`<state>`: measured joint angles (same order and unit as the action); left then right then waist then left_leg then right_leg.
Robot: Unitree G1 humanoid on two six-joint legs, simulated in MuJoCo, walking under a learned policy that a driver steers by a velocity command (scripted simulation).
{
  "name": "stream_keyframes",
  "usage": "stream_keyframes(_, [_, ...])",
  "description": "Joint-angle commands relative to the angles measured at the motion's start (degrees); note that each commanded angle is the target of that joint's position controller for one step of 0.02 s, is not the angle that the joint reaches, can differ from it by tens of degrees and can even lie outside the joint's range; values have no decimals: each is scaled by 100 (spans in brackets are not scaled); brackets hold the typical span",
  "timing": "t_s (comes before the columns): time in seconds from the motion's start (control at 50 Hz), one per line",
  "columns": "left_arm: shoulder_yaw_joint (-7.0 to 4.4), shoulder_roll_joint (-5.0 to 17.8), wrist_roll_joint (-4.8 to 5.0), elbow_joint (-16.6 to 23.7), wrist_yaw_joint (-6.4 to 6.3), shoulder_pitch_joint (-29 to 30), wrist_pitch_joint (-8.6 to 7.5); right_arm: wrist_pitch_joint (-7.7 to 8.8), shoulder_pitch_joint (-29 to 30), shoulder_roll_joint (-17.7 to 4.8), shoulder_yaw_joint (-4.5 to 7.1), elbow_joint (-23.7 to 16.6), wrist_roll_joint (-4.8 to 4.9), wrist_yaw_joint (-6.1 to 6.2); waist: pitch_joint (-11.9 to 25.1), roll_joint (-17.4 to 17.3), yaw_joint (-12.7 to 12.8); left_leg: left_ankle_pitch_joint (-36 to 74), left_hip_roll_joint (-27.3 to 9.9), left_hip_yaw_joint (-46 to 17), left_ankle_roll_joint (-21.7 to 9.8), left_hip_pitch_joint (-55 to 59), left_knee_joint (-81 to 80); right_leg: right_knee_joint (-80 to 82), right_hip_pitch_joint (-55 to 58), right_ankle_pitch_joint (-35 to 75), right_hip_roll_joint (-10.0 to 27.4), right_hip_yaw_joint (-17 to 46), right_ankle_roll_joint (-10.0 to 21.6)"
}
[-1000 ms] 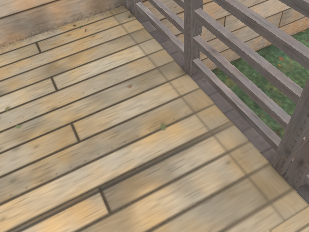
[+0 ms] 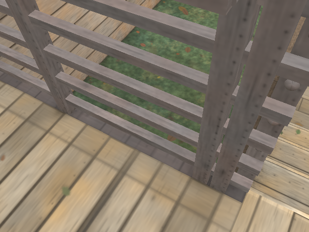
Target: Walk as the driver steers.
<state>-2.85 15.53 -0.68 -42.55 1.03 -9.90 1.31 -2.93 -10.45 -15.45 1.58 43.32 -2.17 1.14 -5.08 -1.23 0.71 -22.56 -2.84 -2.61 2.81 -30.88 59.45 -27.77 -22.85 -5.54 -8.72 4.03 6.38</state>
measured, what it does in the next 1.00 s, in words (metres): walks ahead, turning right: left foot, then right foot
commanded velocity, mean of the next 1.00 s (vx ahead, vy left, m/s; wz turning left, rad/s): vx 0.15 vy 0.01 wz -0.40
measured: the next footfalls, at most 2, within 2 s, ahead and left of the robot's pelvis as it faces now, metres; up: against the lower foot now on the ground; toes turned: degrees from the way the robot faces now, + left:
left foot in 0.24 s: +0.10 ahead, +0.14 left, +0.00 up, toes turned -12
right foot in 0.62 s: +0.16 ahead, -0.10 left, +0.00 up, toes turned -21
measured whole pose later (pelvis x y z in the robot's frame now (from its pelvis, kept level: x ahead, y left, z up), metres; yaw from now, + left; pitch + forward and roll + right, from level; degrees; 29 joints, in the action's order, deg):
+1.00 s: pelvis +0.13 +0.02 +0.01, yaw -22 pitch -2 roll -1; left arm 0.2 11.1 -1.1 -52.3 -1.4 -8.3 1.9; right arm -1.6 -16.3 -11.8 0.8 53.4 -2.1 1.4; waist -2.2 0.2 -0.6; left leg -15.2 -1.9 0.3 0.4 -13.7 30.2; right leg -27.6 -13.7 -11.9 -2.5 0.6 0.9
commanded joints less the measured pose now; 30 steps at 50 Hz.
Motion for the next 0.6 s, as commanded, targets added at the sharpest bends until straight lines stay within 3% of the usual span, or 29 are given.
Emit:
stream_keyframes(0.02, [-299, 1045, -44, 153, -38, -195, -86, 21, -268, -486, 122, -399, -42, 42, 958, 606, 74, 226, 109, 67, 13, 136, -503, 1471, 534, -1800, 1496, 2125, 544])
stream_keyframes(0.06, [-326, 1055, -40, -30, -46, -323, -114, 116, -328, -667, 203, -418, -12, 54, 830, 840, 71, 385, 74, -26, 32, 252, -758, 1641, 454, -2361, 1435, 2278, 552])
stream_keyframes(0.1, [-286, 947, 7, -59, -12, -280, -106, 173, -274, -651, 216, -403, -8, 2, 698, 698, 106, 335, 214, -45, -55, 371, -1245, 1689, 536, -2444, 1418, 2357, 544])
stream_keyframes(0.14, [-291, 1013, -43, -128, -12, -245, -94, 253, -151, -552, 217, -462, 24, -13, 648, 667, 171, 85, 379, -8, -149, 788, -1763, 1628, 444, -2459, 1378, 2400, 549])
stream_keyframes(0.18, [-311, 1099, -67, -147, 0, -269, -51, 269, -453, -581, 255, -458, 135, -20, 666, 883, 82, -338, 566, -38, -288, 1326, -2308, 1578, 337, -3043, 1366, 2670, 588])
stream_keyframes(0.2, [-272, 1026, -16, -188, 11, -238, 1, 330, -662, -518, 244, -448, 171, -18, 562, 747, -119, -368, 644, -36, -440, 1897, -2951, 1524, 14, -3154, 1317, 2778, 528])
stream_keyframes(0.22, [-245, 960, 28, -147, 30, -38, 23, 412, -1154, -570, 287, -329, 221, 38, 528, 768, -489, -104, 562, -114, -618, 2917, -3919, 1192, -669, -3361, 942, 2514, 214])
stream_keyframes(0.24, [-221, 662, 99, -190, -11, -228, 26, 450, -1363, -965, 392, -319, 192, 152, 606, 3, -538, -769, -344, -948, -737, 3606, -4538, 154, -1318, -3660, 467, 1922, -184])
stream_keyframes(0.26, [-169, 425, 124, 6, -31, 150, -56, 499, -985, -1561, 513, -415, 24, 216, 477, -1219, -522, -1840, -1803, -2804, -1212, 3345, -5353, -1651, -2024, -2534, -409, 430, -365])
stream_keyframes(0.28, [-253, 893, -157, -47, -27, 272, -136, 520, -591, -1395, 521, -447, -20, 260, 95, -501, -250, -1754, -1944, -2690, -1345, 2538, -5407, -2378, -1838, -1735, 268, 597, -366])
stream_keyframes(0.3, [-300, 922, -188, -172, 65, -55, -175, 539, -289, -1128, 430, -521, 45, 290, 136, -456, 33, -1331, -1624, -2160, -1227, 2318, -5374, -2776, -1497, -1351, 324, 511, -400])
stream_keyframes(0.32, [-326, 980, -225, -342, 88, -356, -168, 602, -134, -808, 344, -572, 31, 220, 217, -415, 166, -640, -1293, -1521, -1141, 2277, -5222, -3045, -1249, -1090, 392, 326, -499])
stream_keyframes(0.34, [-319, 923, -273, -409, 148, -410, -156, 645, -195, -714, 314, -562, 122, 236, 217, -529, 119, -338, -1142, -1115, -1097, 2370, -5222, -3298, -1284, -982, 426, 203, -558])
stream_keyframes(0.36, [-298, 764, -279, -495, 170, -454, -148, 658, -220, -589, 258, -568, 144, 236, 47, -509, 97, 521, -978, -559, -1071, 2312, -5058, -3258, -1217, -1045, 525, 32, -631])
stream_keyframes(0.38, [-239, 613, -298, -461, 244, -222, -121, 675, -619, -690, 313, -497, 133, 166, 103, -535, -184, 848, -1011, -450, -1046, 2632, -4928, -3279, -1568, -981, 533, -50, -695])
stream_keyframes(0.4, [-186, 428, -266, -353, 184, 50, -64, 645, -740, -570, 258, -451, 95, 197, -26, -409, -252, 1706, -1136, -346, -1111, 2805, -4899, -3040, -1705, -921, 628, 42, -708])
stream_keyframes(0.42, [-129, 373, -255, -249, 147, 200, -36, 624, -827, -605, 265, -379, 50, 191, 17, -529, -272, 2310, -996, -60, -1162, 2815, -4744, -2824, -1573, -880, 673, -125, -802])
stream_keyframes(0.44, [-118, 325, -129, -261, 170, 143, -75, 568, -925, -614, 272, -252, 78, 169, 85, -704, -299, 2720, -862, 250, -1132, 2890, -4634, -2443, -1394, -846, 725, -223, -820])
stream_keyframes(0.46, [-69, 295, -80, -139, 152, 399, -61, 532, -1146, -612, 261, -132, 76, 134, 179, -692, -369, 2936, -936, 161, -1206, 2903, -4587, -2141, -1103, -867, 713, -388, -783])
stream_keyframes(0.5, [-72, 335, -125, -77, 162, 680, -127, 589, -1331, -681, 278, 43, -5, 11, 276, -772, -490, 3350, -1053, 261, -1116, 2960, -4563, -1738, -871, -964, 717, -484, -687])
stream_keyframes(0.52, [-56, 328, -125, -106, 168, 619, -152, 526, -1265, -793, 306, 65, 18, -40, 300, -841, -486, 3476, -952, 455, -1100, 2898, -4454, -1286, -553, -1267, 645, -608, -626])
stream_keyframes(0.54, [-37, 305, -116, -89, 175, 617, -137, 524, -1358, -721, 287, 194, -7, -63, 298, -1087, -483, 3584, -927, 493, -1078, 2890, -4312, -986, -327, -1335, 564, -742, -544])
stream_keyframes(0.56, [-47, 321, -99, -107, 146, 576, -155, 501, -1279, -793, 300, 261, -27, -80, 169, -1091, -407, 4880, -819, 568, -1027, 2966, -3825, -701, -201, -1245, 421, -866, -530])
stream_keyframes(0.58, [-14, 284, -73, -191, 91, 276, -141, 469, -1250, -738, 266, 297, 20, -61, 417, -1064, -220, 5489, -874, 562, -981, 3020, -3441, -197, 270, -810, 385, -892, -445])
stream_keyframes(0.6, [-115, 563, -155, -414, 24, -460, -193, 394, -1157, -1010, 382, 418, 192, 5, 353, -824, 266, 6305, -662, 752, -806, 2611, -2409, 743, 1144, 536, 562, -671, -433])
Over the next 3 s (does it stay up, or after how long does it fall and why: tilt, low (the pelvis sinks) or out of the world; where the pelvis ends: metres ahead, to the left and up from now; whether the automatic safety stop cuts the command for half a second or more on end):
stays up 0.13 -0.10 0.01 its command is cut before an obstacle from the start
